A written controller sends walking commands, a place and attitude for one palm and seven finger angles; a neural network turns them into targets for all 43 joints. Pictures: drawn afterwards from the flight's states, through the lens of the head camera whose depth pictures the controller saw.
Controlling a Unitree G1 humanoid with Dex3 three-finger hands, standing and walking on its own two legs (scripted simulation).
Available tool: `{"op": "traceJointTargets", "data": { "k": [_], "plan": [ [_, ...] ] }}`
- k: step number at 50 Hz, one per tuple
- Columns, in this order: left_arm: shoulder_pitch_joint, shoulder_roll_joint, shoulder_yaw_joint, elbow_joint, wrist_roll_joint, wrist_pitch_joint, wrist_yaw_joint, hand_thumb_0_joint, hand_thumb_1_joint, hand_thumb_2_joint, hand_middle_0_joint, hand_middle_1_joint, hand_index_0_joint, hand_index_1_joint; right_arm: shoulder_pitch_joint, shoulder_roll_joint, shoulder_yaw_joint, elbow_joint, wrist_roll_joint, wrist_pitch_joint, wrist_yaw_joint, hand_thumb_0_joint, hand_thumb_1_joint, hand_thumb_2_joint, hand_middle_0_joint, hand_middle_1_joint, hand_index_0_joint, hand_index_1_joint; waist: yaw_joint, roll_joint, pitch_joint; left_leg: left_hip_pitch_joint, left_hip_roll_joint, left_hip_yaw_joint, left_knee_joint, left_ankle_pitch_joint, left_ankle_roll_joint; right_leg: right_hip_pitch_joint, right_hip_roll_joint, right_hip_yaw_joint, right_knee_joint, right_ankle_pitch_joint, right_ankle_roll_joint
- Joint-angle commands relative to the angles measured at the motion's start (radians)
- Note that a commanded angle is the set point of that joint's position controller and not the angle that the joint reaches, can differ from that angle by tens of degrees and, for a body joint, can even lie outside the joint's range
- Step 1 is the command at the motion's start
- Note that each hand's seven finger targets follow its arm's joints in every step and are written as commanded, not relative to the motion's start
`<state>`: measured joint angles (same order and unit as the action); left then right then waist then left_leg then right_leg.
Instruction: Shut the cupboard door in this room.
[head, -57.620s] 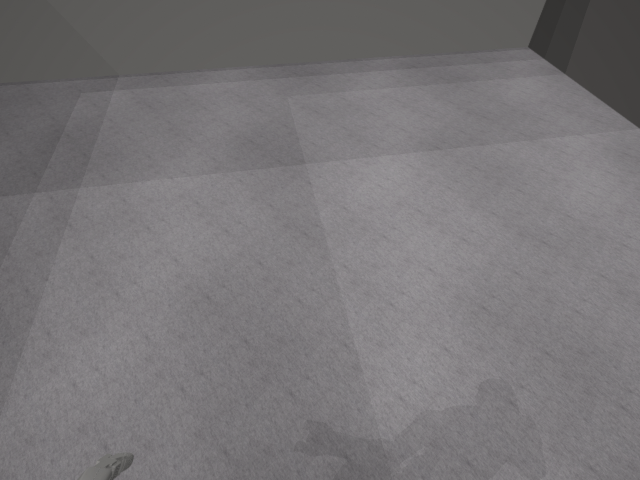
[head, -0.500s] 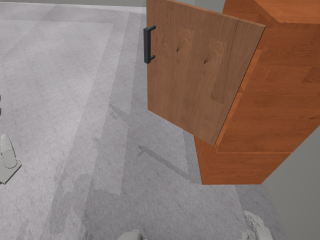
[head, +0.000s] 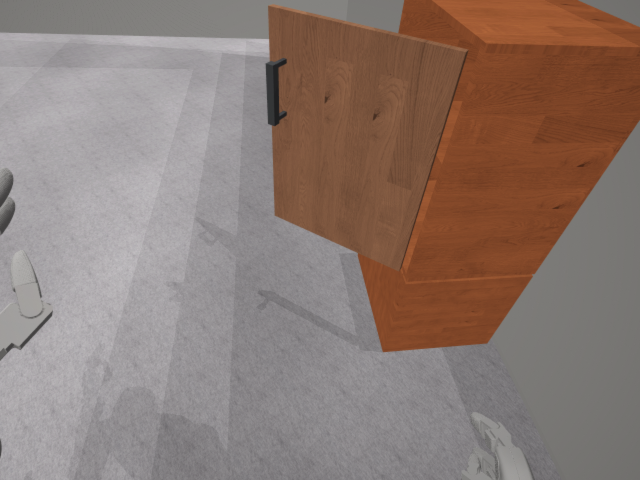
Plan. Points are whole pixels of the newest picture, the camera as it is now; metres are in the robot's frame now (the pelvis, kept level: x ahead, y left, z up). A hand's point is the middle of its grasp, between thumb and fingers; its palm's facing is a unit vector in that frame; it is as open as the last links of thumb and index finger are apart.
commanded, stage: stop stepping back and stand still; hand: left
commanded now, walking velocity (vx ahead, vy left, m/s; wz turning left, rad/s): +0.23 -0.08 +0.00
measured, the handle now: (277, 92) +0.91 +0.18 +0.09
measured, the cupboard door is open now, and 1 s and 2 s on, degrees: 53 53 53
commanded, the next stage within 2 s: let the arm hang, fingers relaxed in 1.34 s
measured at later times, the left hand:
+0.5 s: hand out of the picture +0.12 +0.30 +0.18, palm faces +0.54 -0.78 -0.33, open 7.4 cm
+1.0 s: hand out of the picture +0.13 +0.28 +0.16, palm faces +0.46 -0.80 -0.39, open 7.4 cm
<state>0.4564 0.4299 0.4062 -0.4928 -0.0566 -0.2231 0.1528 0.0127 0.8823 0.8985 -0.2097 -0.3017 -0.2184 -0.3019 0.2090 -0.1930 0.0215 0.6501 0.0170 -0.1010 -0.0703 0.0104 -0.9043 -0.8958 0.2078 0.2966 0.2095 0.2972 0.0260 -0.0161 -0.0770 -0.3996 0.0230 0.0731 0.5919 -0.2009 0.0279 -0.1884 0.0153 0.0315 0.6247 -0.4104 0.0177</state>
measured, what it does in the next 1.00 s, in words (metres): steps on the spot: left foot, then right foot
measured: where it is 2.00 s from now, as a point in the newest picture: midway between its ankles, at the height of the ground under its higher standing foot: outside the picture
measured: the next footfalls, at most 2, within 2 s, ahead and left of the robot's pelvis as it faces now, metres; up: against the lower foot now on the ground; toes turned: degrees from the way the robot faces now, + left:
left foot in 0.42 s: +0.00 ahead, +0.13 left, +0.00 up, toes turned +2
right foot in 0.70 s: -0.09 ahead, -0.08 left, +0.00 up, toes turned -4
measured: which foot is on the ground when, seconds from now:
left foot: down 0.00-0.22, up 0.24-0.40, down 0.42-0.68, up 0.70-0.96, down 0.98-1.00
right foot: down 0.00-0.42, up 0.44-0.68, down 0.70-1.00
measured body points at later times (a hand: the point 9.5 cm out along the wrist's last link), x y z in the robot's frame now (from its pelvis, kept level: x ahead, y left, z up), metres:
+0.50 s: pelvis -0.11 +0.02 -0.01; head -0.13 +0.04 +0.44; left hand +0.08 +0.34 +0.20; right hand +0.02 -0.24 -0.09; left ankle -0.04 +0.13 -0.72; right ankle -0.09 -0.11 -0.68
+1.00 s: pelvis -0.08 +0.02 +0.00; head -0.07 +0.03 +0.45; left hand +0.10 +0.32 +0.18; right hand +0.07 -0.25 -0.08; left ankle -0.03 +0.13 -0.73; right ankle -0.13 -0.08 -0.72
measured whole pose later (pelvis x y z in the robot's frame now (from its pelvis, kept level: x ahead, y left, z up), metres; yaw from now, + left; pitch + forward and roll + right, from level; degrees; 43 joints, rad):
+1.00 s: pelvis -0.08 +0.02 +0.00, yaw +0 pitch -1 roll +0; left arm 0.48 0.36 0.37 -0.40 -0.04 -0.20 0.18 0.01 0.89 0.90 -0.21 -0.30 -0.21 -0.30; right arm 0.24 -0.27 -0.03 0.67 0.00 -0.09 -0.09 0.01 -0.91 -0.90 0.20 0.30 0.21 0.30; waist 0.01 0.00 0.01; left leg -0.31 0.03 0.09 0.56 -0.23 0.02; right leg -0.15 0.00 -0.09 0.55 -0.39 -0.02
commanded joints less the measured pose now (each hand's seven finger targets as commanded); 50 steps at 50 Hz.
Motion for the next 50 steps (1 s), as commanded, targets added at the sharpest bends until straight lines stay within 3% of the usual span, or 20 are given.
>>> {"op": "traceJointTargets", "data": {
  "k": [1, 4, 8, 11, 12, 15, 19, 21, 22, 23, 25, 31, 33, 34, 35, 36, 37, 42, 46, 50],
  "plan": [
    [-0.044, 0.144, 0.104, -0.03, -0.01, -0.003, 0.016, 0.0, 0.9, 0.9, -0.2, -0.3, -0.2, -0.3, -0.067, -0.153, -0.051, -0.163, 0.013, -0.047, -0.015, 0.0, -0.9, -0.9, 0.2, 0.3, 0.2, 0.3, -0.029, 0.104, 0.005, 0.179, 0.212, -0.27, -0.282, 0.085, 0.044, -0.131, 0.023, -0.009, -0.065, 0.0, 0.007],
    [0.06, 0.206, 0.176, -0.125, -0.009, 0.001, 0.015, 0.0, 0.9, 0.9, -0.2, -0.3, -0.2, -0.3, -0.093, -0.149, -0.048, -0.187, -0.005, -0.029, -0.019, 0.0, -0.9, -0.9, 0.2, 0.3, 0.2, 0.3, -0.031, 0.217, 0.047, -0.081, 0.17, -0.277, -0.488, -0.513, 0.0, 0.043, 0.035, -0.068, -0.103, -0.016, -0.021],
    [0.146, 0.187, 0.163, -0.233, -0.003, -0.001, 0.018, 0.0, 0.9, 0.9, -0.2, -0.3, -0.2, -0.3, -0.082, -0.139, -0.065, -0.22, -0.008, -0.015, -0.007, 0.0, -0.9, -0.9, 0.2, 0.3, 0.2, 0.3, -0.031, 0.18, -0.008, -0.16, 0.067, -0.114, -0.354, -0.526, -0.044, 0.14, 0.044, -0.101, -0.154, -0.075, -0.062],
    [0.146, 0.242, 0.202, -0.293, 0.002, -0.021, 0.033, 0.0, 0.9, 0.9, -0.2, -0.3, -0.2, -0.3, -0.058, -0.122, -0.08, -0.19, -0.023, -0.001, -0.008, 0.0, -0.9, -0.9, 0.2, 0.3, 0.2, 0.3, -0.029, -0.186, -0.007, -0.115, -0.039, -0.002, 0.278, -0.214, -0.045, -0.095, -0.274, 0.371, -0.429, -0.392, -0.233],
    [0.088, 0.231, 0.188, -0.304, 0.007, -0.029, 0.04, 0.0, 0.9, 0.9, -0.2, -0.3, -0.2, -0.3, -0.046, -0.138, -0.088, -0.166, -0.024, -0.002, -0.006, 0.0, -0.9, -0.9, 0.2, 0.3, 0.2, 0.3, -0.03, -0.193, 0.045, -0.195, -0.021, -0.049, 0.455, -0.197, -0.046, -0.135, -0.36, 0.455, -0.458, -0.344, -0.281],
    [-0.033, 0.204, 0.17, -0.233, 0.027, -0.051, 0.052, 0.0, 0.9, 0.9, -0.2, -0.3, -0.2, -0.3, -0.032, -0.117, -0.062, -0.138, -0.039, -0.017, -0.009, 0.0, -0.9, -0.9, 0.2, 0.3, 0.2, 0.3, -0.06, -0.052, 0.066, -0.053, 0.077, -0.118, 0.337, -0.22, -0.013, -0.28, -0.318, 0.285, -0.367, -0.276, -0.218],
    [-0.208, 0.122, 0.054, -0.084, 0.032, -0.042, 0.051, 0.0, 0.9, 0.9, -0.2, -0.3, -0.2, -0.3, -0.021, -0.154, -0.075, -0.104, -0.021, -0.053, -0.047, 0.0, -0.9, -0.9, 0.2, 0.3, 0.2, 0.3, -0.075, 0.024, 0.118, 0.224, 0.004, -0.003, -0.007, -0.275, -0.001, -0.438, -0.151, 0.033, -0.154, -0.375, -0.115],
    [-0.266, 0.124, 0.059, -0.126, 0.042, -0.051, 0.055, 0.0, 0.9, 0.9, -0.2, -0.3, -0.2, -0.3, -0.014, -0.203, -0.079, -0.122, -0.015, -0.069, -0.047, 0.0, -0.9, -0.9, 0.2, 0.3, 0.2, 0.3, -0.076, 0.405, 0.16, 0.14, 0.286, -0.564, -0.4, -0.706, 0.125, -0.498, 0.038, -0.109, 0.367, -0.184, -0.019],
    [-0.27, 0.162, 0.087, -0.139, 0.057, -0.058, 0.047, 0.0, 0.9, 0.9, -0.2, -0.3, -0.2, -0.3, -0.042, -0.176, -0.073, -0.141, -0.018, -0.083, -0.04, 0.0, -0.9, -0.9, 0.2, 0.3, 0.2, 0.3, -0.062, 0.337, 0.19, 0.009, 0.36, -0.636, -0.484, -0.709, 0.181, -0.461, 0.009, -0.04, 0.556, -0.082, -0.019],
    [-0.201, 0.197, 0.128, -0.091, 0.061, -0.061, 0.035, 0.0, 0.9, 0.9, -0.2, -0.3, -0.2, -0.3, -0.039, -0.154, -0.074, -0.127, -0.022, -0.085, -0.028, 0.0, -0.9, -0.9, 0.2, 0.3, 0.2, 0.3, -0.04, 0.193, 0.151, -0.018, 0.332, -0.582, -0.462, -0.645, 0.167, -0.41, -0.018, -0.034, 0.603, -0.018, -0.021],
    [-0.073, 0.153, 0.109, -0.147, 0.046, -0.05, 0.02, 0.0, 0.9, 0.9, -0.2, -0.3, -0.2, -0.3, -0.057, -0.149, -0.083, -0.135, -0.019, -0.077, -0.001, 0.0, -0.9, -0.9, 0.2, 0.3, 0.2, 0.3, -0.04, 0.163, 0.09, -0.044, 0.3, -0.5, -0.425, -0.616, 0.158, -0.348, -0.023, -0.028, 0.557, 0.018, -0.019],
    [0.089, 0.198, 0.166, -0.276, 0.032, -0.035, 0.033, 0.0, 0.9, 0.9, -0.2, -0.3, -0.2, -0.3, -0.075, -0.124, -0.054, -0.158, -0.034, -0.037, 0.009, 0.0, -0.9, -0.9, 0.2, 0.3, 0.2, 0.3, -0.024, 0.278, 0.023, -0.198, 0.195, -0.179, -0.337, -0.531, 0.055, 0.117, 0.044, -0.174, -0.001, -0.026, -0.044],
    [0.095, 0.217, 0.197, -0.237, 0.035, -0.022, 0.044, 0.0, 0.9, 0.9, -0.2, -0.3, -0.2, -0.3, -0.059, -0.104, -0.058, -0.151, -0.033, -0.012, 0.003, 0.0, -0.9, -0.9, 0.2, 0.3, 0.2, 0.3, -0.019, 0.091, 0.0, -0.249, 0.092, -0.062, -0.019, -0.441, 0.01, 0.2, -0.056, -0.007, -0.222, -0.111, -0.094],
    [0.108, 0.239, 0.217, -0.198, 0.032, -0.008, 0.049, 0.0, 0.9, 0.9, -0.2, -0.3, -0.2, -0.3, -0.05, -0.091, -0.059, -0.153, -0.027, 0.002, 0.004, 0.0, -0.9, -0.9, 0.2, 0.3, 0.2, 0.3, -0.023, -0.144, 0.021, -0.332, -0.002, -0.007, 0.279, -0.34, -0.017, 0.138, -0.274, 0.388, -0.404, -0.271, -0.186],
    [0.033, 0.232, 0.194, -0.209, 0.016, -0.017, 0.049, 0.0, 0.9, 0.9, -0.2, -0.3, -0.2, -0.3, -0.068, -0.109, -0.06, -0.157, -0.029, -0.003, -0.004, 0.0, -0.9, -0.9, 0.2, 0.3, 0.2, 0.3, -0.026, -0.164, 0.092, -0.375, -0.013, -0.054, 0.46, -0.287, -0.03, 0.078, -0.402, 0.54, -0.475, -0.108, -0.24],
    [-0.02, 0.266, 0.228, -0.206, 0.013, -0.048, 0.053, 0.0, 0.9, 0.9, -0.2, -0.3, -0.2, -0.3, -0.055, -0.114, -0.058, -0.129, -0.046, -0.012, -0.007, 0.0, -0.9, -0.9, 0.2, 0.3, 0.2, 0.3, -0.046, -0.061, 0.077, -0.364, 0.012, -0.067, 0.51, -0.227, -0.045, 0.11, -0.404, 0.427, -0.425, 0.2, -0.257],
    [0.032, 0.224, 0.215, -0.098, 0.018, -0.044, 0.057, 0.0, 0.9, 0.9, -0.2, -0.3, -0.2, -0.3, -0.033, -0.09, -0.051, -0.109, -0.037, -0.025, -0.004, 0.0, -0.9, -0.9, 0.2, 0.3, 0.2, 0.3, -0.049, -0.064, -0.026, -0.336, 0.023, -0.089, 0.496, -0.197, -0.046, 0.157, -0.375, 0.41, -0.367, 0.201, -0.245],
    [-0.001, 0.134, 0.102, -0.023, 0.022, -0.047, 0.045, 0.0, 0.9, 0.9, -0.2, -0.3, -0.2, -0.3, -0.072, -0.102, -0.042, -0.121, -0.018, -0.017, -0.016, 0.0, -0.9, -0.9, 0.2, 0.3, 0.2, 0.3, -0.029, -0.113, 0.066, -0.109, 0.013, 0.001, 0.197, -0.095, -0.035, 0.035, -0.241, 0.083, -0.283, 0.451, -0.152],
    [-0.094, 0.128, 0.055, -0.09, 0.029, -0.046, 0.045, 0.0, 0.9, 0.9, -0.2, -0.3, -0.2, -0.3, -0.093, -0.121, -0.06, -0.135, -0.019, -0.047, -0.027, 0.0, -0.9, -0.9, 0.2, 0.3, 0.2, 0.3, -0.017, -0.171, 0.074, 0.085, -0.017, 0.04, 0.002, -0.015, -0.015, -0.014, -0.216, 0.051, -0.268, 0.426, -0.105],
    [-0.056, 0.187, 0.114, -0.287, 0.029, -0.067, 0.043, 0.0, 0.9, 0.9, -0.2, -0.3, -0.2, -0.3, -0.074, -0.162, -0.084, -0.172, -0.009, -0.05, -0.025, 0.0, -0.9, -0.9, 0.2, 0.3, 0.2, 0.3, -0.02, 0.158, -0.039, 0.347, 0.14, -0.159, -0.157, 0.329, 0.048, -0.092, -0.089, -0.029, -0.02, 0.342, -0.015]
  ]
}}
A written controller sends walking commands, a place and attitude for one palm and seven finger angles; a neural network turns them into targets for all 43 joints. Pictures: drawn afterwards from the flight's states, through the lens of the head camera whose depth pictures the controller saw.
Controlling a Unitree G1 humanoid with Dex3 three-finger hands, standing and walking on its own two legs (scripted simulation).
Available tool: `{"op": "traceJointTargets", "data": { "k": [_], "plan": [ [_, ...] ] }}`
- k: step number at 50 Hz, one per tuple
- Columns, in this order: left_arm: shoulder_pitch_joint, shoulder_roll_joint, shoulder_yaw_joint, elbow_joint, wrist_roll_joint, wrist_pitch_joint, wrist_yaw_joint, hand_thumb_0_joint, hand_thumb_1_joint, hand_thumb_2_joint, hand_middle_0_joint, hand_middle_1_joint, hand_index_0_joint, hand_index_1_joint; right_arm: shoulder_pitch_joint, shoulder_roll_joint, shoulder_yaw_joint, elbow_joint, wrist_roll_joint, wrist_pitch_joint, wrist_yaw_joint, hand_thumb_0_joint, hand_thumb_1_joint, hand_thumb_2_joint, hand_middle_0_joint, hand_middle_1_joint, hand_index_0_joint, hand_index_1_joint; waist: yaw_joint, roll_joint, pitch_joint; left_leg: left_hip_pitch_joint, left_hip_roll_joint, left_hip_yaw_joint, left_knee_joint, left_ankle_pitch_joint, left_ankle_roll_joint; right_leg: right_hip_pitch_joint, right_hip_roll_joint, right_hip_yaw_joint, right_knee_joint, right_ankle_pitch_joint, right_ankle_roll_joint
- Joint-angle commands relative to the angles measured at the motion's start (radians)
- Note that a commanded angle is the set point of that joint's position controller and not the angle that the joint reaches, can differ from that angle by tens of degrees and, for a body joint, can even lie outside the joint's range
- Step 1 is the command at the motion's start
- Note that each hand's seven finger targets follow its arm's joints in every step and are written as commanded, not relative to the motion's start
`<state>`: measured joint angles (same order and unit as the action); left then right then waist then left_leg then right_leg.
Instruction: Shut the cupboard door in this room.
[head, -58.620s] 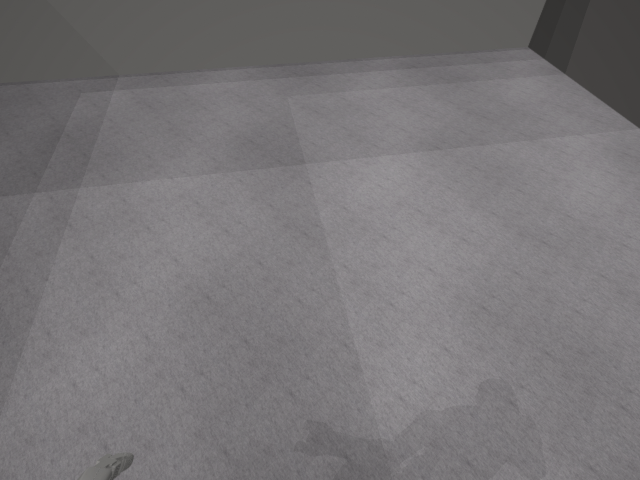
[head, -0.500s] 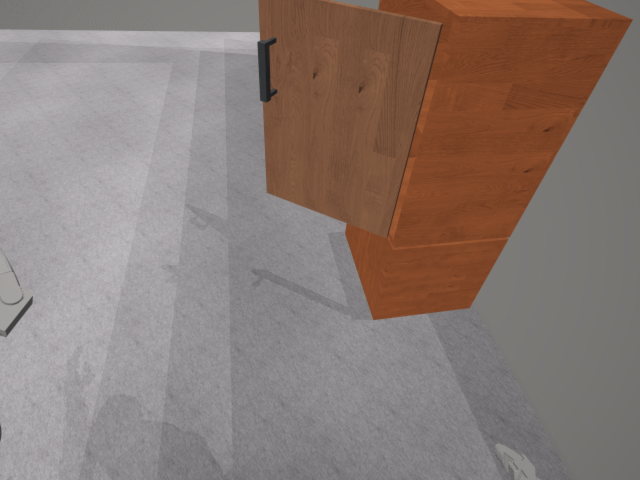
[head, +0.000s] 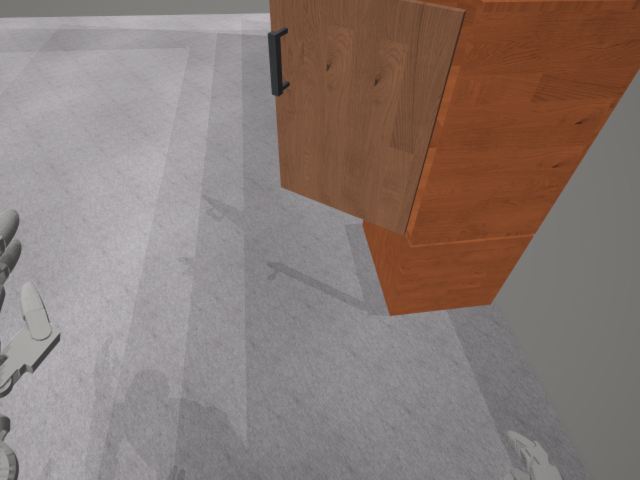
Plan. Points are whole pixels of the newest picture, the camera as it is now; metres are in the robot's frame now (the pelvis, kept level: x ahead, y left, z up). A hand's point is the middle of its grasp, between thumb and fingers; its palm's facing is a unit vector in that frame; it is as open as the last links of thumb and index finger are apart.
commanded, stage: stop stepping back and stand still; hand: left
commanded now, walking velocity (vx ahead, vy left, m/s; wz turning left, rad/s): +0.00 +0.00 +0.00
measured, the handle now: (280, 62) +0.98 +0.17 +0.08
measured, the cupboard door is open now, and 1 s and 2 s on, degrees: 53 53 53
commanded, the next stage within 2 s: let the arm hang, fingers relaxed in 0.34 s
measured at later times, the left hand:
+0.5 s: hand (80, 351) +0.22 +0.27 +0.10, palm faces +0.28 -0.84 -0.46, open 7.4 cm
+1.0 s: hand out of the picture -0.06 +0.22 -0.16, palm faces +0.00 -0.97 -0.25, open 7.2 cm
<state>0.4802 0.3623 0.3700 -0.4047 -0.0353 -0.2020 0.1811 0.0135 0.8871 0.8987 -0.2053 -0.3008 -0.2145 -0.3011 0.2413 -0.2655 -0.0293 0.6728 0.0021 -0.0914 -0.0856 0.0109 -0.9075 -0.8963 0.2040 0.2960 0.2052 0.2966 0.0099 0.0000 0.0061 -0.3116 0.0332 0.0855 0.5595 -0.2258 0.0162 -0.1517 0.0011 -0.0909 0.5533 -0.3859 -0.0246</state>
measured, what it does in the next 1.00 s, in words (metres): stands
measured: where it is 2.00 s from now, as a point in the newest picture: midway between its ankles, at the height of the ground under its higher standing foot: outside the picture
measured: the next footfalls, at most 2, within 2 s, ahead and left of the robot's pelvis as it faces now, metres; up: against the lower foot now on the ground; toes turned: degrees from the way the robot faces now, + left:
none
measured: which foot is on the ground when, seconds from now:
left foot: down 0.00-1.00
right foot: down 0.00-1.00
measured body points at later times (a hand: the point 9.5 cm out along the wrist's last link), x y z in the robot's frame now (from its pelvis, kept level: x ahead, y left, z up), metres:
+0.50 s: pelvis +0.00 +0.02 +0.00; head +0.00 +0.01 +0.45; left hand +0.20 +0.31 +0.12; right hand +0.15 -0.23 -0.09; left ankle +0.04 +0.11 -0.73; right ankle -0.06 -0.10 -0.73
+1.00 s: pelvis -0.03 +0.02 +0.01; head -0.01 +0.02 +0.46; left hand -0.06 +0.27 -0.14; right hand -0.04 -0.21 -0.15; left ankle +0.04 +0.11 -0.73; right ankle -0.06 -0.10 -0.73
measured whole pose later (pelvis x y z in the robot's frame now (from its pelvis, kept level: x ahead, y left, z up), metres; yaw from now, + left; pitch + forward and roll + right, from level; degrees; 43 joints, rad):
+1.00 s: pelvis -0.03 +0.02 +0.01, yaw +0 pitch -1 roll -1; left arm 0.37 0.21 0.01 1.06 0.01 0.03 0.02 0.00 0.93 0.90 -0.20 -0.30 -0.21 -0.30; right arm 0.32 -0.19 0.00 1.04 -0.02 0.04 -0.01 0.01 -0.91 -0.90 0.20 0.30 0.20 0.30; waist -0.01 0.03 0.05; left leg -0.30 0.01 0.10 0.46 -0.14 0.05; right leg -0.14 -0.01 -0.07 0.43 -0.28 0.00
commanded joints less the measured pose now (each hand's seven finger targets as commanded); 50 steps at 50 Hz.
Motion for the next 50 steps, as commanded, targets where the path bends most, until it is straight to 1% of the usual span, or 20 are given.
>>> {"op": "traceJointTargets", "data": {
  "k": [1, 2, 3, 4, 5, 8, 10, 13, 16, 19, 21, 22, 23, 25, 29, 31, 33, 37, 40, 50],
  "plan": [
    [-0.075, 0.263, 0.165, -0.408, 0.008, -0.096, 0.016, 0.0, 0.9, 0.9, -0.2, -0.3, -0.2, -0.3, -0.112, -0.088, -0.032, -0.208, 0.009, -0.058, -0.003, 0.0, -0.9, -0.9, 0.2, 0.3, 0.2, 0.3, 0.005, 0.196, -0.136, 0.267, 0.177, -0.22, -0.13, 0.422, 0.082, -0.153, -0.037, 0.077, 0.065, 0.184, 0.041],
    [-0.03, 0.289, 0.205, -0.4, 0.009, -0.099, 0.016, 0.0, 0.9, 0.9, -0.2, -0.3, -0.2, -0.3, -0.107, -0.057, -0.017, -0.199, -0.004, -0.061, 0.0, 0.0, -0.9, -0.9, 0.2, 0.3, 0.2, 0.3, 0.0, 0.271, -0.135, 0.251, 0.187, -0.249, -0.157, 0.484, 0.092, -0.163, -0.018, 0.057, 0.066, 0.102, 0.034],
    [-0.019, 0.295, 0.213, -0.424, 0.007, -0.1, 0.013, 0.0, 0.9, 0.9, -0.2, -0.3, -0.2, -0.3, -0.106, -0.052, -0.011, -0.199, -0.01, -0.063, 0.007, 0.0, -0.9, -0.9, 0.2, 0.3, 0.2, 0.3, -0.001, 0.295, -0.128, 0.213, 0.194, -0.251, -0.18, 0.472, 0.081, -0.134, -0.02, 0.05, 0.053, 0.037, 0.029],
    [0.013, 0.319, 0.247, -0.407, 0.008, -0.097, 0.011, 0.0, 0.9, 0.9, -0.2, -0.3, -0.2, -0.3, -0.105, -0.057, -0.011, -0.194, -0.012, -0.067, 0.011, 0.0, -0.9, -0.9, 0.2, 0.3, 0.2, 0.3, 0.004, 0.289, -0.111, 0.158, 0.19, -0.232, -0.196, 0.395, 0.067, -0.096, -0.017, 0.048, 0.02, 0.016, 0.028],
    [0.011, 0.283, 0.225, -0.415, 0.003, -0.101, 0.008, 0.0, 0.9, 0.9, -0.2, -0.3, -0.2, -0.3, -0.103, -0.055, -0.008, -0.201, -0.005, -0.067, 0.015, 0.0, -0.9, -0.9, 0.2, 0.3, 0.2, 0.3, -0.001, 0.248, -0.1, 0.121, 0.179, -0.205, -0.185, 0.346, 0.054, -0.058, -0.014, 0.042, -0.041, 0.056, 0.027],
    [0.111, 0.258, 0.242, -0.314, -0.017, -0.086, 0.006, 0.0, 0.9, 0.9, -0.2, -0.3, -0.2, -0.3, -0.082, -0.054, -0.009, -0.206, 0.009, -0.054, 0.018, 0.0, -0.9, -0.9, 0.2, 0.3, 0.2, 0.3, -0.019, 0.125, -0.154, 0.082, 0.114, -0.116, -0.108, 0.299, 0.016, 0.041, -0.04, 0.094, -0.129, 0.357, 0.016],
    [0.173, 0.228, 0.226, -0.254, -0.03, -0.068, 0.0, 0.0, 0.9, 0.9, -0.2, -0.3, -0.2, -0.3, -0.064, -0.054, -0.012, -0.206, 0.014, -0.032, 0.025, 0.0, -0.9, -0.9, 0.2, 0.3, 0.2, 0.3, -0.028, 0.036, -0.224, 0.109, 0.09, -0.076, -0.037, 0.401, -0.003, 0.079, -0.079, 0.143, -0.103, 0.599, 0.004],
    [0.162, 0.225, 0.208, -0.236, -0.037, -0.044, -0.003, 0.0, 0.9, 0.9, -0.2, -0.3, -0.2, -0.3, -0.067, -0.059, -0.011, -0.209, 0.017, -0.007, 0.02, 0.0, -0.9, -0.9, 0.2, 0.3, 0.2, 0.3, -0.031, 0.007, -0.252, 0.146, 0.094, -0.061, -0.04, 0.467, -0.001, 0.064, -0.082, 0.126, -0.072, 0.687, 0.016],
    [0.143, 0.219, 0.175, -0.221, -0.035, -0.023, -0.006, 0.0, 0.9, 0.9, -0.2, -0.3, -0.2, -0.3, -0.083, -0.053, 0.001, -0.214, 0.017, 0.001, 0.01, 0.0, -0.9, -0.9, 0.2, 0.3, 0.2, 0.3, -0.025, 0.019, -0.227, 0.161, 0.108, -0.067, -0.061, 0.479, 0.007, 0.028, -0.066, 0.102, -0.077, 0.623, 0.031],
    [0.047, 0.258, 0.176, -0.276, -0.025, -0.017, -0.001, 0.0, 0.9, 0.9, -0.2, -0.3, -0.2, -0.3, -0.105, -0.056, 0.005, -0.215, 0.015, 0.002, -0.001, 0.0, -0.9, -0.9, 0.2, 0.3, 0.2, 0.3, -0.022, 0.026, -0.195, 0.131, 0.103, -0.078, -0.08, 0.367, 0.008, 0.015, -0.072, 0.111, -0.101, 0.539, 0.03],
    [0.026, 0.244, 0.158, -0.278, -0.022, -0.018, 0.002, 0.0, 0.9, 0.9, -0.2, -0.3, -0.2, -0.3, -0.107, -0.046, 0.011, -0.214, 0.015, -0.002, -0.006, 0.0, -0.9, -0.9, 0.2, 0.3, 0.2, 0.3, -0.021, 0.032, -0.162, 0.115, 0.095, -0.079, -0.094, 0.295, 0.01, -0.002, -0.073, 0.118, -0.12, 0.474, 0.026],
    [-0.033, 0.048, -0.289, 0.431, 0.028, 0.129, -0.129, 0.0, 0.9, 0.9, -0.2, -0.3, -0.2, -0.3, -0.186, -0.221, -0.024, -0.089, 0.038, -0.064, 0.087, 0.0, -0.9, -0.9, 0.2, 0.3, 0.2, 0.3, -0.042, 0.049, -0.031, 0.051, 0.1, -0.084, 0.035, 0.442, 0.008, -0.121, -0.143, 0.046, -0.01, 0.538, 0.002],
    [-0.048, 0.04, -0.269, 0.484, 0.041, 0.203, -0.153, 0.0, 0.9, 0.9, -0.2, -0.3, -0.2, -0.3, -0.108, -0.201, -0.041, -0.049, 0.014, -0.022, 0.095, 0.0, -0.9, -0.9, 0.2, 0.3, 0.2, 0.3, -0.034, 0.061, -0.09, 0.085, 0.112, -0.078, 0.0, 0.34, 0.007, -0.142, -0.129, 0.106, -0.054, 0.367, -0.005],
    [-0.066, 0.002, -0.288, 0.538, 0.046, 0.22, -0.168, 0.0, 0.9, 0.9, -0.2, -0.3, -0.2, -0.3, -0.078, -0.16, -0.021, -0.035, 0.004, 0.013, 0.089, 0.0, -0.9, -0.9, 0.2, 0.3, 0.2, 0.3, -0.018, 0.048, -0.073, 0.021, 0.125, -0.104, -0.036, 0.166, 0.023, -0.149, -0.11, 0.084, -0.071, 0.174, -0.001],
    [-0.16, 0.017, -0.313, 0.764, 0.053, 0.214, -0.173, 0.0, 0.9, 0.9, -0.2, -0.3, -0.2, -0.3, -0.072, -0.127, 0.011, -0.017, -0.017, 0.07, 0.089, 0.0, -0.9, -0.9, 0.2, 0.3, 0.2, 0.3, -0.02, -0.153, 0.008, -0.019, 0.086, -0.155, -0.08, 0.014, 0.028, -0.172, -0.113, 0.121, -0.131, 0.011, -0.028],
    [-0.187, 0.008, -0.328, 0.875, 0.05, 0.22, -0.167, 0.0, 0.9, 0.9, -0.2, -0.3, -0.2, -0.3, -0.05, -0.106, 0.02, 0.015, -0.024, 0.092, 0.088, 0.0, -0.9, -0.9, 0.2, 0.3, 0.2, 0.3, -0.031, -0.161, 0.034, 0.014, 0.054, -0.139, -0.065, -0.016, 0.021, -0.218, -0.14, 0.151, -0.174, -0.042, -0.045],
    [-0.21, 0.007, -0.338, 0.975, 0.049, 0.222, -0.163, 0.0, 0.9, 0.9, -0.2, -0.3, -0.2, -0.3, -0.025, -0.099, 0.019, 0.058, -0.031, 0.104, 0.087, 0.0, -0.9, -0.9, 0.2, 0.3, 0.2, 0.3, -0.042, -0.104, 0.043, 0.057, 0.041, -0.129, -0.067, -0.025, 0.014, -0.245, -0.143, 0.163, -0.19, -0.064, -0.054],
    [-0.141, -0.023, -0.343, 1.16, 0.047, 0.214, -0.16, 0.0, 0.9, 0.9, -0.2, -0.3, -0.2, -0.3, -0.008, -0.087, 0.02, 0.145, -0.031, 0.097, 0.079, 0.0, -0.9, -0.9, 0.2, 0.3, 0.2, 0.3, -0.015, 0.155, -0.002, 0.014, 0.07, -0.167, -0.189, -0.034, 0.022, -0.088, -0.087, 0.124, -0.14, 0.058, -0.024],
    [-0.094, -0.045, -0.33, 1.253, 0.049, 0.21, -0.158, 0.0, 0.9, 0.9, -0.2, -0.3, -0.2, -0.3, 0.018, -0.07, 0.01, 0.19, -0.029, 0.097, 0.07, 0.0, -0.9, -0.9, 0.2, 0.3, 0.2, 0.3, -0.004, 0.202, -0.054, 0.025, 0.082, -0.176, -0.217, -0.043, 0.028, -0.011, -0.079, 0.1, -0.151, 0.108, -0.027],
    [-0.097, -0.067, -0.345, 1.44, 0.049, 0.198, -0.154, 0.0, 0.9, 0.9, -0.2, -0.3, -0.2, -0.3, 0.093, -0.049, -0.003, 0.333, -0.016, 0.102, 0.058, 0.0, -0.9, -0.9, 0.2, 0.3, 0.2, 0.3, -0.024, -0.035, 0.061, 0.087, 0.085, -0.153, -0.242, -0.068, 0.025, -0.102, -0.095, 0.12, -0.245, 0.056, -0.031]
  ]
}}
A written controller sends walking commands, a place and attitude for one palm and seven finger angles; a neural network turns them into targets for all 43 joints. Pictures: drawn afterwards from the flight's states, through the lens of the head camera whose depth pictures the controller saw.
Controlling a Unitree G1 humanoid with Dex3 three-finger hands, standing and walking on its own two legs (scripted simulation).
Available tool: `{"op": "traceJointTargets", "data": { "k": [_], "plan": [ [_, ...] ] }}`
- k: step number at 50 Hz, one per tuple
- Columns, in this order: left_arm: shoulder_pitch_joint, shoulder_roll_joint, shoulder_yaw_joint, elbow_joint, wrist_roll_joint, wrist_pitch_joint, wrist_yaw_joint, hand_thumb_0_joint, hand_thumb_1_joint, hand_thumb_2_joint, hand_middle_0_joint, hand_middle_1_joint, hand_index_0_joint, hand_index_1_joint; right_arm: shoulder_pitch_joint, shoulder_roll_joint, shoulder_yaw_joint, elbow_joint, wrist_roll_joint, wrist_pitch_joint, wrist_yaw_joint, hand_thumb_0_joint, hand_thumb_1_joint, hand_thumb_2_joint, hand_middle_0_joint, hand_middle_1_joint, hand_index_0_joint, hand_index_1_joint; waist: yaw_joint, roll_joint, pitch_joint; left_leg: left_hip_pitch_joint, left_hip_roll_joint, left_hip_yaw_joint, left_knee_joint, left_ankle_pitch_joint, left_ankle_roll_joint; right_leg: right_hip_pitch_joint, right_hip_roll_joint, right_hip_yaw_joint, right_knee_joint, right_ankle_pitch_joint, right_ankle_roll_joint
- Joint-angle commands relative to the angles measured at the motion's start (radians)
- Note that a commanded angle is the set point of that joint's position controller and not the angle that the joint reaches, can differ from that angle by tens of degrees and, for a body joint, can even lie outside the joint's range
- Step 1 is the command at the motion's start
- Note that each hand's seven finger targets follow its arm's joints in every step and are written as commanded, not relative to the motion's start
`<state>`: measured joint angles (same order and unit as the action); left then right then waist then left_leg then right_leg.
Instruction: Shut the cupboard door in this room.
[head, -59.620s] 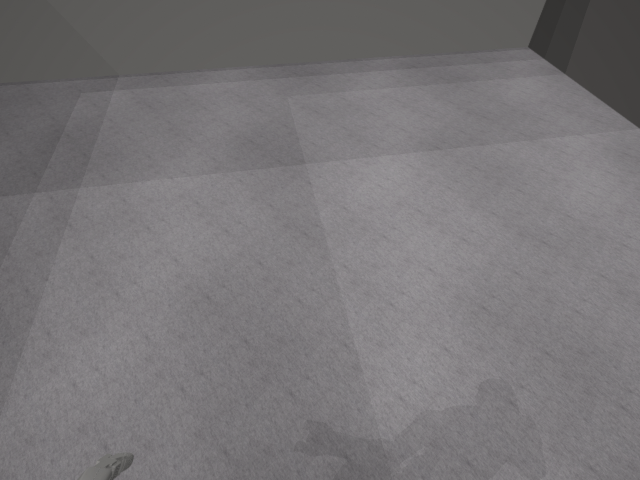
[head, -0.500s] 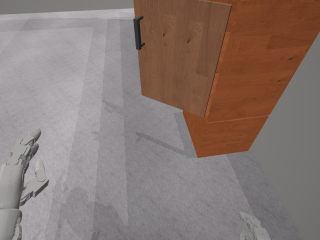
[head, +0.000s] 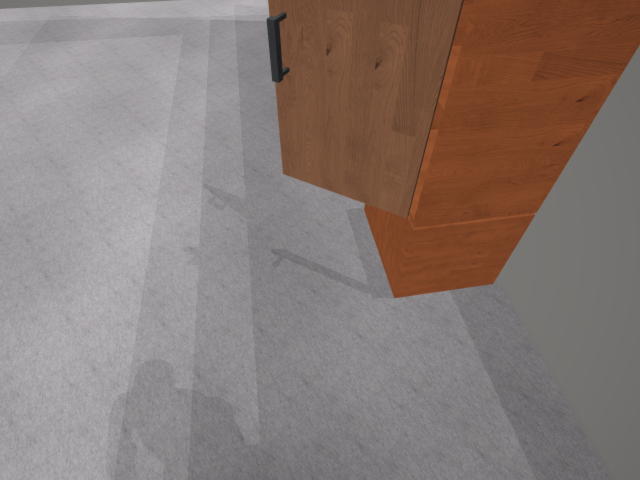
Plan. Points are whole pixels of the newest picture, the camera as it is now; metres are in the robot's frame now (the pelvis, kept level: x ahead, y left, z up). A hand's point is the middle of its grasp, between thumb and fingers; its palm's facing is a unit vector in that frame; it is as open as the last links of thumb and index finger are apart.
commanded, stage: let the arm hang, fingers relaxed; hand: left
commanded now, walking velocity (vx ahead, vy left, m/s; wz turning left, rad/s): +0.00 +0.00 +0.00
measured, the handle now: (279, 47) +1.01 +0.15 +0.07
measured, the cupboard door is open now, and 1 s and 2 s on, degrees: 53 53 53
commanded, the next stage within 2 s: look to check the result in 0.54 s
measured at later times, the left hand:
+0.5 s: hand out of the picture +0.00 +0.15 -0.18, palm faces +0.00 -0.99 -0.14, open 7.4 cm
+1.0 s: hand out of the picture +0.01 +0.17 -0.17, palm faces +0.00 -0.98 -0.21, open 7.4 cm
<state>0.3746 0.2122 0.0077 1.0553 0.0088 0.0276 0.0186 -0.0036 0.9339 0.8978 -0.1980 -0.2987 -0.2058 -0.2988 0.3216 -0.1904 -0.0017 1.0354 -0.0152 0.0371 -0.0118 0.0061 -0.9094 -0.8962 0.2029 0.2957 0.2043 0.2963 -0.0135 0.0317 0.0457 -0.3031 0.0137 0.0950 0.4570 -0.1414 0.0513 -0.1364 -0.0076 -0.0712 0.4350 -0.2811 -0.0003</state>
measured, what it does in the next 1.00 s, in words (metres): stands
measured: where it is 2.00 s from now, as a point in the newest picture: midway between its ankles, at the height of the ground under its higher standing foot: outside the picture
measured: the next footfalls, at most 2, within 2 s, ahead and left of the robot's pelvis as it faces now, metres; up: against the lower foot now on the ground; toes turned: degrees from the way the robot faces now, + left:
none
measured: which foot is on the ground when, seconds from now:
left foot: down 0.00-1.00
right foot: down 0.00-1.00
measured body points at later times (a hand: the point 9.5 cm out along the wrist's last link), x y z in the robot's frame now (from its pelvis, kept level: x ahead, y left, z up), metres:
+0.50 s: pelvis +0.01 +0.00 +0.00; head +0.01 +0.00 +0.45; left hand +0.00 +0.20 -0.16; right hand -0.01 -0.23 -0.16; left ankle +0.07 +0.09 -0.74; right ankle -0.03 -0.12 -0.74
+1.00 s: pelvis +0.02 -0.01 +0.00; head +0.03 -0.01 +0.45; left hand +0.01 +0.22 -0.15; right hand +0.02 -0.23 -0.16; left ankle +0.07 +0.09 -0.74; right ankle -0.03 -0.12 -0.74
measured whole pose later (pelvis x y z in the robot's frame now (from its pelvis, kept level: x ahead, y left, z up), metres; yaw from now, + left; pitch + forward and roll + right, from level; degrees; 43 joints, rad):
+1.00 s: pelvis +0.02 -0.01 +0.00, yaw -1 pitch -2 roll +0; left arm 0.30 0.16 0.00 1.14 0.01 -0.01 0.03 0.00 0.91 0.90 -0.20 -0.30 -0.20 -0.30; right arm 0.26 -0.17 -0.01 1.13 -0.01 0.01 -0.02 0.00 -0.91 -0.90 0.20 0.30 0.20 0.30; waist -0.01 0.01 0.04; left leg -0.22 0.01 0.11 0.40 -0.15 0.04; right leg -0.06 -0.01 -0.05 0.38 -0.28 0.00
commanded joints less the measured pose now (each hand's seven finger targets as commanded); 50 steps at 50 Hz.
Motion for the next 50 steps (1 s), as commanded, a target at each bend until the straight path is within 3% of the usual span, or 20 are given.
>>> {"op": "traceJointTargets", "data": {
  "k": [1, 5, 12, 16, 22, 25, 40, 50],
  "plan": [
    [0.014, 0.079, 0.016, -0.007, 0.004, -0.032, 0.01, 0.0, 0.9, 0.9, -0.2, -0.3, -0.2, -0.3, 0.019, -0.124, -0.031, -0.019, 0.0, -0.026, -0.017, 0.0, -0.9, -0.9, 0.2, 0.3, 0.2, 0.3, -0.003, -0.08, 0.025, 0.09, 0.104, -0.161, -0.141, -0.153, -0.009, -0.13, -0.087, 0.105, -0.132, -0.065, -0.055],
    [0.025, 0.071, 0.013, 0.028, 0.005, -0.033, 0.014, 0.0, 0.9, 0.9, -0.2, -0.3, -0.2, -0.3, 0.023, -0.104, -0.03, 0.016, 0.002, -0.024, -0.015, 0.0, -0.9, -0.9, 0.2, 0.3, 0.2, 0.3, -0.004, -0.096, 0.042, 0.114, 0.1, -0.138, -0.132, -0.13, -0.011, -0.158, -0.093, 0.106, -0.145, -0.08, -0.05],
    [0.04, 0.047, 0.01, 0.057, 0.008, -0.028, 0.017, 0.0, 0.9, 0.9, -0.2, -0.3, -0.2, -0.3, 0.014, -0.077, -0.026, 0.047, 0.0, -0.022, -0.017, 0.0, -0.9, -0.9, 0.2, 0.3, 0.2, 0.3, 0.002, -0.024, 0.091, 0.08, 0.099, -0.146, -0.173, -0.188, -0.012, -0.169, -0.08, 0.106, -0.138, -0.088, -0.04],
    [0.041, 0.035, 0.011, 0.062, 0.008, -0.031, 0.018, 0.0, 0.9, 0.9, -0.2, -0.3, -0.2, -0.3, 0.014, -0.069, -0.026, 0.051, -0.001, -0.026, -0.019, 0.0, -0.9, -0.9, 0.2, 0.3, 0.2, 0.3, 0.003, -0.024, 0.072, 0.085, 0.096, -0.14, -0.174, -0.169, -0.015, -0.15, -0.081, 0.104, -0.133, -0.058, -0.038],
    [0.028, 0.03, 0.015, 0.064, 0.005, -0.041, 0.019, 0.0, 0.9, 0.9, -0.2, -0.3, -0.2, -0.3, 0.019, -0.06, -0.023, 0.057, 0.001, -0.039, -0.022, 0.0, -0.9, -0.9, 0.2, 0.3, 0.2, 0.3, 0.003, -0.025, 0.026, 0.119, 0.094, -0.125, -0.143, -0.035, -0.015, -0.098, -0.094, 0.102, -0.133, 0.041, -0.041],
    [0.024, 0.026, 0.015, 0.067, 0.005, -0.043, 0.021, 0.0, 0.9, 0.9, -0.2, -0.3, -0.2, -0.3, 0.018, -0.058, -0.022, 0.06, 0.002, -0.04, -0.024, 0.0, -0.9, -0.9, 0.2, 0.3, 0.2, 0.3, 0.002, -0.031, 0.036, 0.125, 0.094, -0.124, -0.13, -0.002, -0.016, -0.097, -0.097, 0.104, -0.141, 0.051, -0.043],
    [0.011, 0.037, 0.014, 0.073, 0.004, -0.043, 0.023, 0.0, 0.9, 0.9, -0.2, -0.3, -0.2, -0.3, 0.009, -0.071, -0.025, 0.068, 0.004, -0.037, -0.026, 0.0, -0.9, -0.9, 0.2, 0.3, 0.2, 0.3, 0.0, -0.037, 0.053, 0.147, 0.102, -0.12, -0.127, 0.024, -0.015, -0.082, -0.096, 0.098, -0.155, 0.071, -0.041],
    [-0.004, 0.06, 0.017, 0.07, 0.004, -0.045, 0.019, 0.0, 0.9, 0.9, -0.2, -0.3, -0.2, -0.3, -0.023, -0.099, -0.027, 0.064, 0.004, -0.041, -0.026, 0.0, -0.9, -0.9, 0.2, 0.3, 0.2, 0.3, 0.003, -0.042, 0.029, 0.172, 0.107, -0.121, -0.128, 0.053, -0.011, -0.065, -0.099, 0.102, -0.156, 0.095, -0.039]
  ]
}}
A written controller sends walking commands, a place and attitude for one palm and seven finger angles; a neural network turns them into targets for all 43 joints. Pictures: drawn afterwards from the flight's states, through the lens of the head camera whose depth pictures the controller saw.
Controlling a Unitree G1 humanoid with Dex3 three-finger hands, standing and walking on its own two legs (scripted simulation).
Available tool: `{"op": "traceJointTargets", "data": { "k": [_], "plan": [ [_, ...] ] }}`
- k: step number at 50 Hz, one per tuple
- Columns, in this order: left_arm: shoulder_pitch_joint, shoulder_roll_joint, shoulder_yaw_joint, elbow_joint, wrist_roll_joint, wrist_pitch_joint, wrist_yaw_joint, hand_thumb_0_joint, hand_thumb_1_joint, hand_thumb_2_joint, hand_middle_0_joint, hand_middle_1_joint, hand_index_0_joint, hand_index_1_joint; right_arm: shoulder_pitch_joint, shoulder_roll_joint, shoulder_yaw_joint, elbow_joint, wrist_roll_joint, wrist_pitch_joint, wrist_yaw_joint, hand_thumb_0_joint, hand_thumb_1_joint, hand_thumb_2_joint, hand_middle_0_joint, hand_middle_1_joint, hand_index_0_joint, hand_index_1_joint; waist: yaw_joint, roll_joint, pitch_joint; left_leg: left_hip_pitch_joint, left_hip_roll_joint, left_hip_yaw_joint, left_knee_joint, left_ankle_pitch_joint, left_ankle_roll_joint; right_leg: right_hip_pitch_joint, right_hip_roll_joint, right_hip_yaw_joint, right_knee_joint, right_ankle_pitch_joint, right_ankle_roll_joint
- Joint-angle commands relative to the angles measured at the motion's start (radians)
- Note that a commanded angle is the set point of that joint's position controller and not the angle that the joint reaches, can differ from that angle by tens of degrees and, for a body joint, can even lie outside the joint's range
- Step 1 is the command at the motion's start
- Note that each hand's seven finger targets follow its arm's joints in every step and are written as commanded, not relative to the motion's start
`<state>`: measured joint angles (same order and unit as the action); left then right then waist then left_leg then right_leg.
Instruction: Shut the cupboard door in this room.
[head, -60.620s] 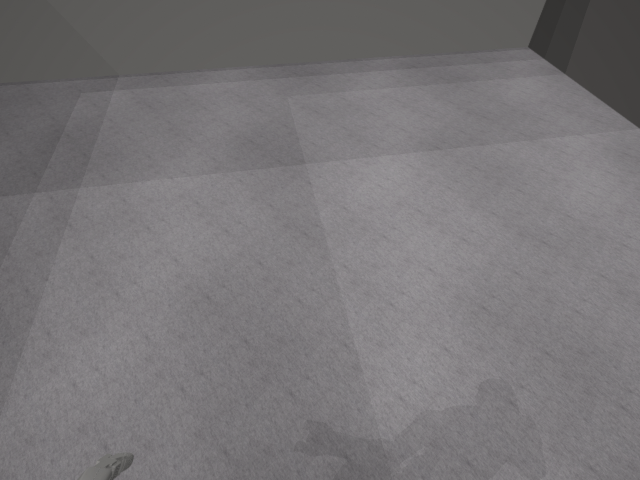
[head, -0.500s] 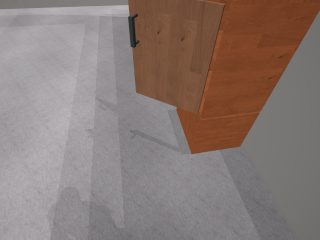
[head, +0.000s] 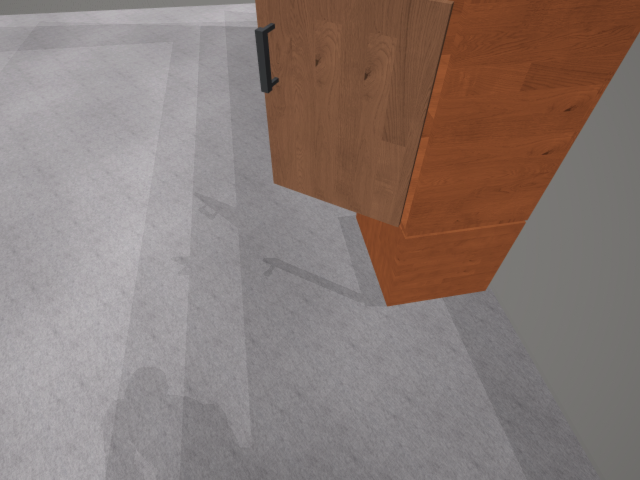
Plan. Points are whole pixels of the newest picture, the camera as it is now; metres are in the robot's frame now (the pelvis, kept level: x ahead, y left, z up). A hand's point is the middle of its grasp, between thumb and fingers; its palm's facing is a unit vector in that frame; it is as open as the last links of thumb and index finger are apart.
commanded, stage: look to check the result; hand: left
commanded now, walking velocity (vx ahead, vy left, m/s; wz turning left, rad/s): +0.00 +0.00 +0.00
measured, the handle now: (268, 58) +0.98 +0.17 +0.07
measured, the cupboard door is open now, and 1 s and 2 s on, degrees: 53 53 53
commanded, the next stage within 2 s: walk to a spot facing it in 0.10 s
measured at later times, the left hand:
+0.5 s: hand out of the picture +0.01 +0.19 -0.19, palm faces +0.13 -0.97 -0.22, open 7.4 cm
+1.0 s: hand out of the picture +0.06 +0.24 -0.16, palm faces +0.38 -0.89 -0.26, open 7.4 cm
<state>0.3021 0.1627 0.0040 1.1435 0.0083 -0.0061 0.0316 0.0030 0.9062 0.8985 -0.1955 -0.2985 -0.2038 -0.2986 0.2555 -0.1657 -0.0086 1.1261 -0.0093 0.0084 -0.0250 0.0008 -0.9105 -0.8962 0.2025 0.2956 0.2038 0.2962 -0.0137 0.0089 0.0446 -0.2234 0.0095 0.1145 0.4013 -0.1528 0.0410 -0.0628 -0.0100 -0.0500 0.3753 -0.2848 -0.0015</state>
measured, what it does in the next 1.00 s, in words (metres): lifts its right foot, turning left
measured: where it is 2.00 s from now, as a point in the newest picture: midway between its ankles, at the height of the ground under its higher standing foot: outside the picture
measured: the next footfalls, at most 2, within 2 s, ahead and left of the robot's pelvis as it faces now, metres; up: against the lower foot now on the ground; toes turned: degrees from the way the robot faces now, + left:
right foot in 1.08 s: +0.10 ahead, -0.13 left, +0.00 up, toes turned +30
left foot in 1.48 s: -0.02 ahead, +0.11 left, +0.00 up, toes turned +52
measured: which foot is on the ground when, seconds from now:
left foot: down 0.00-1.00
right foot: down 0.00-0.60, up 0.62-1.00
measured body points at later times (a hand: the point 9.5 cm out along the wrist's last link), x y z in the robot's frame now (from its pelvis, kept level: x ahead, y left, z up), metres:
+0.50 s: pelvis +0.01 +0.00 -0.01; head +0.04 +0.01 +0.43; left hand +0.01 +0.24 -0.17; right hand +0.04 -0.24 -0.17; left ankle +0.03 +0.09 -0.73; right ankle -0.05 -0.12 -0.74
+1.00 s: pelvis +0.01 -0.01 +0.00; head +0.07 +0.02 +0.44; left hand +0.04 +0.29 -0.14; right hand +0.16 -0.23 -0.15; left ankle +0.03 +0.10 -0.74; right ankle +0.06 -0.16 -0.70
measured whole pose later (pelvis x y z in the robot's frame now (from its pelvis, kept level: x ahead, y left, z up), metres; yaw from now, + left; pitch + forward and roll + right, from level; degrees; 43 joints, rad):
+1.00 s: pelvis +0.01 -0.01 +0.00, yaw +25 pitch +3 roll -2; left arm 0.07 0.24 0.07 0.86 0.02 0.04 0.02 0.00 0.91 0.90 -0.19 -0.30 -0.20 -0.30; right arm 0.21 -0.23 -0.07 0.93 -0.03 0.05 0.00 0.00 -0.91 -0.90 0.21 0.30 0.21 0.30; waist -0.05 0.03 0.09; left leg -0.37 -0.06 -0.14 0.47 -0.14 0.03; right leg -0.39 -0.01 0.03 0.79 -0.40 0.06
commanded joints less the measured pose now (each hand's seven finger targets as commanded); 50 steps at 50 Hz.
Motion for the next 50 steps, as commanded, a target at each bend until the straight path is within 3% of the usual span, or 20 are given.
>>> {"op": "traceJointTargets", "data": {
  "k": [1, 11, 13, 17, 20, 23, 25, 27, 28, 29, 30, 31, 32, 33, 34, 36, 38, 45, 48, 50],
  "plan": [
    [0.063, 0.114, 0.021, -0.019, 0.005, -0.011, 0.006, 0.0, 0.9, 0.9, -0.2, -0.3, -0.2, -0.3, 0.044, -0.127, -0.021, -0.028, -0.001, -0.013, -0.012, 0.0, -0.9, -0.9, 0.2, 0.3, 0.2, 0.3, 0.001, -0.018, 0.025, 0.092, 0.111, -0.143, -0.076, 0.065, -0.001, -0.134, -0.096, 0.082, -0.095, 0.098, -0.038],
    [0.031, 0.142, 0.025, -0.023, 0.006, -0.011, 0.002, 0.0, 0.9, 0.9, -0.2, -0.3, -0.2, -0.3, 0.009, -0.159, -0.021, -0.031, -0.002, -0.015, -0.012, 0.0, -0.9, -0.9, 0.2, 0.3, 0.2, 0.3, 0.002, -0.008, 0.033, 0.098, 0.113, -0.147, -0.09, 0.059, -0.004, -0.124, -0.098, 0.084, -0.106, 0.096, -0.039],
    [0.046, 0.106, 0.022, -0.024, 0.004, -0.001, 0.006, 0.0, 0.9, 0.9, -0.2, -0.3, -0.2, -0.3, 0.02, -0.113, -0.013, -0.034, -0.003, -0.008, -0.008, 0.0, -0.9, -0.9, 0.2, 0.3, 0.2, 0.3, 0.004, -0.004, 0.034, 0.068, 0.105, -0.151, -0.065, 0.09, -0.009, -0.114, -0.108, 0.061, -0.075, 0.107, -0.03],
    [0.048, 0.136, 0.046, -0.053, 0.005, 0.014, 0.011, 0.0, 0.9, 0.9, -0.2, -0.3, -0.2, -0.3, 0.008, -0.125, -0.025, -0.064, -0.005, 0.009, -0.003, 0.0, -0.9, -0.9, 0.2, 0.3, 0.2, 0.3, 0.014, -0.016, 0.035, -0.025, 0.09, -0.163, 0.014, 0.101, -0.006, -0.1, -0.139, 0.033, -0.009, 0.11, -0.041],
    [0.038, 0.175, 0.071, -0.091, 0.01, 0.019, 0.013, 0.0, 0.9, 0.9, -0.2, -0.3, -0.2, -0.3, -0.005, -0.117, -0.037, -0.1, -0.005, 0.02, 0.004, 0.0, -0.9, -0.9, 0.2, 0.3, 0.2, 0.3, 0.02, -0.099, 0.012, -0.121, 0.039, -0.121, 0.162, 0.081, -0.023, -0.058, -0.226, 0.061, -0.006, 0.179, -0.091],
    [0.001, 0.192, 0.084, -0.137, 0.02, 0.018, 0.018, 0.0, 0.9, 0.9, -0.2, -0.3, -0.2, -0.3, -0.048, -0.106, -0.054, -0.149, -0.011, 0.036, 0.011, 0.0, -0.9, -0.9, 0.2, 0.3, 0.2, 0.3, 0.028, -0.181, 0.042, -0.244, 0.019, -0.081, 0.488, -0.288, -0.048, -0.054, -0.367, 0.085, -0.016, 0.437, -0.192],
    [-0.039, 0.204, 0.092, -0.166, 0.028, 0.016, 0.022, 0.0, 0.9, 0.9, -0.2, -0.3, -0.2, -0.3, -0.058, -0.101, -0.06, -0.175, -0.005, 0.035, 0.017, 0.0, -0.9, -0.9, 0.2, 0.3, 0.2, 0.3, 0.016, -0.164, 0.063, -0.272, 0.049, -0.088, 0.514, -0.366, -0.051, -0.041, -0.394, 0.039, 0.031, 0.568, -0.197],
    [-0.065, 0.224, 0.101, -0.187, 0.025, 0.014, 0.019, 0.0, 0.9, 0.9, -0.2, -0.3, -0.2, -0.3, -0.019, -0.103, -0.056, -0.185, -0.005, 0.031, 0.024, 0.0, -0.9, -0.9, 0.2, 0.3, 0.2, 0.3, -0.013, -0.132, 0.036, -0.2, 0.051, -0.056, 0.296, -0.256, -0.05, -0.013, -0.347, -0.049, 0.173, 0.655, -0.132],
    [-0.068, 0.227, 0.102, -0.197, 0.016, 0.015, 0.016, 0.0, 0.9, 0.9, -0.2, -0.3, -0.2, -0.3, 0.047, -0.113, -0.058, -0.171, -0.011, 0.026, 0.026, 0.0, -0.9, -0.9, 0.2, 0.3, 0.2, 0.3, -0.042, -0.084, -0.008, -0.071, 0.025, -0.039, 0.178, -0.06, -0.041, -0.066, -0.299, -0.102, 0.298, 0.608, -0.076],
    [-0.049, 0.194, 0.1, -0.216, 0.006, 0.019, 0.009, 0.0, 0.9, 0.9, -0.2, -0.3, -0.2, -0.3, 0.116, -0.173, -0.07, -0.165, -0.017, 0.016, 0.024, 0.0, -0.9, -0.9, 0.2, 0.3, 0.2, 0.3, -0.062, 0.131, -0.051, 0.064, 0.124, -0.242, 0.057, 0.319, 0.024, -0.22, -0.195, -0.145, 0.509, 0.353, 0.004],
    [-0.057, 0.137, 0.082, -0.255, -0.006, 0.026, 0.005, 0.0, 0.9, 0.9, -0.2, -0.3, -0.2, -0.3, 0.162, -0.267, -0.09, -0.16, -0.02, 0.013, 0.013, 0.0, -0.9, -0.9, 0.2, 0.3, 0.2, 0.3, -0.069, 0.39, -0.071, 0.148, 0.353, -0.589, -0.027, 0.713, 0.17, -0.431, -0.051, -0.109, 0.736, -0.359, 0.065],
    [-0.097, 0.157, 0.081, -0.272, 0.005, 0.039, 0.011, 0.0, 0.9, 0.9, -0.2, -0.3, -0.2, -0.3, 0.175, -0.281, -0.092, -0.146, -0.018, 0.022, 0.006, 0.0, -0.9, -0.9, 0.2, 0.3, 0.2, 0.3, -0.077, 0.252, -0.107, 0.109, 0.377, -0.573, -0.063, 0.48, 0.196, -0.41, -0.06, 0.035, 0.806, -0.394, 0.034],
    [-0.114, 0.151, 0.09, -0.273, 0.009, 0.044, 0.011, 0.0, 0.9, 0.9, -0.2, -0.3, -0.2, -0.3, 0.124, -0.269, -0.093, -0.167, -0.022, 0.021, 0.007, 0.0, -0.9, -0.9, 0.2, 0.3, 0.2, 0.3, -0.058, 0.192, -0.076, 0.033, 0.337, -0.546, -0.116, 0.106, 0.159, -0.417, -0.08, 0.054, 0.814, -0.32, 0.022],
    [-0.148, 0.151, 0.093, -0.277, 0.013, 0.045, 0.004, 0.0, 0.9, 0.9, -0.2, -0.3, -0.2, -0.3, 0.072, -0.258, -0.091, -0.198, -0.024, 0.018, 0.003, 0.0, -0.9, -0.9, 0.2, 0.3, 0.2, 0.3, -0.051, 0.182, -0.039, -0.036, 0.31, -0.572, -0.141, -0.074, 0.138, -0.454, -0.086, 0.064, 0.816, -0.252, 0.029],
    [-0.172, 0.162, 0.093, -0.28, 0.018, 0.043, -0.003, 0.0, 0.9, 0.9, -0.2, -0.3, -0.2, -0.3, 0.038, -0.24, -0.083, -0.213, -0.026, 0.015, 0.0, 0.0, -0.9, -0.9, 0.2, 0.3, 0.2, 0.3, -0.039, 0.118, -0.01, -0.074, 0.283, -0.555, -0.15, -0.134, 0.125, -0.461, -0.088, 0.081, 0.815, -0.181, 0.036],
    [-0.154, 0.141, 0.094, -0.279, 0.019, 0.035, -0.01, 0.0, 0.9, 0.9, -0.2, -0.3, -0.2, -0.3, 0.017, -0.23, -0.082, -0.223, -0.027, 0.007, -0.005, 0.0, -0.9, -0.9, 0.2, 0.3, 0.2, 0.3, -0.02, 0.048, -0.032, -0.025, 0.243, -0.503, -0.129, -0.015, 0.118, -0.481, -0.075, 0.081, 0.765, -0.111, 0.05],
    [-0.141, 0.132, 0.089, -0.283, 0.015, 0.031, -0.012, 0.0, 0.9, 0.9, -0.2, -0.3, -0.2, -0.3, 0.023, -0.238, -0.086, -0.224, -0.023, 0.004, -0.006, 0.0, -0.9, -0.9, 0.2, 0.3, 0.2, 0.3, -0.018, 0.031, -0.096, 0.05, 0.224, -0.468, -0.098, 0.091, 0.125, -0.472, -0.06, 0.076, 0.702, -0.102, 0.058],
    [-0.184, 0.14, 0.084, -0.333, 0.016, 0.034, -0.01, 0.0, 0.9, 0.9, -0.2, -0.3, -0.2, -0.3, 0.023, -0.255, -0.109, -0.239, -0.025, 0.02, 0.006, 0.0, -0.9, -0.9, 0.2, 0.3, 0.2, 0.3, -0.032, 0.152, -0.119, 0.071, 0.175, -0.508, -0.079, 0.116, 0.123, -0.426, -0.01, 0.064, 0.508, -0.12, 0.07],
    [-0.164, 0.148, 0.083, -0.338, 0.011, 0.036, -0.006, 0.0, 0.9, 0.9, -0.2, -0.3, -0.2, -0.3, -0.007, -0.26, -0.115, -0.257, -0.026, 0.03, 0.011, 0.0, -0.9, -0.9, 0.2, 0.3, 0.2, 0.3, -0.02, 0.187, -0.11, 0.002, 0.153, -0.543, -0.074, 0.089, 0.112, -0.324, 0.016, 0.061, 0.39, -0.127, 0.058],
    [-0.1, 0.162, 0.086, -0.327, 0.007, 0.033, -0.003, 0.0, 0.9, 0.9, -0.2, -0.3, -0.2, -0.3, -0.044, -0.257, -0.12, -0.275, -0.022, 0.035, 0.013, 0.0, -0.9, -0.9, 0.2, 0.3, 0.2, 0.3, 0.01, 0.183, -0.126, -0.056, 0.122, -0.542, -0.047, 0.074, 0.09, -0.201, 0.037, 0.056, 0.241, -0.079, 0.049]
  ]
}}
